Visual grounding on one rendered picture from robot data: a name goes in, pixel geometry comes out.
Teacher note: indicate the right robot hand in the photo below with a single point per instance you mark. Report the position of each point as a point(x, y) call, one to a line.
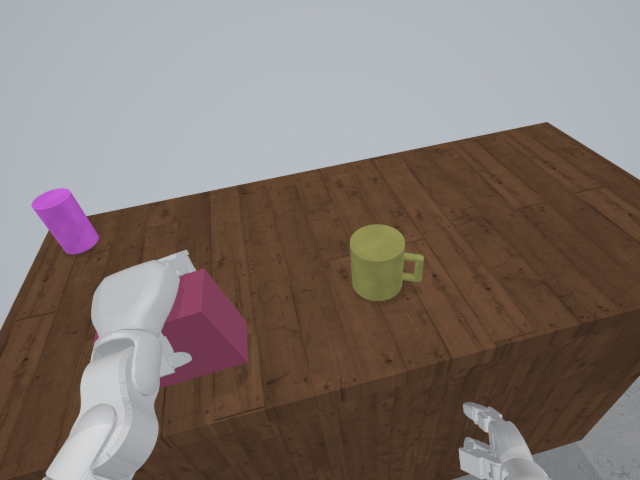
point(482, 460)

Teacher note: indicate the left robot hand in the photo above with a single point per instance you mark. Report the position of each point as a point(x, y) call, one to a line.
point(141, 297)

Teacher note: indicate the right robot forearm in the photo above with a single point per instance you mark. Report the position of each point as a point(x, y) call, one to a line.
point(522, 469)

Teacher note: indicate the left robot forearm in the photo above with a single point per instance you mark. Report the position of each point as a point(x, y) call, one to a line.
point(117, 427)

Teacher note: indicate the sponge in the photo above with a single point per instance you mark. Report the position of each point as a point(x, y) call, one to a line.
point(205, 324)

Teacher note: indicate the table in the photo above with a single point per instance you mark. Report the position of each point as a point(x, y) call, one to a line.
point(529, 303)

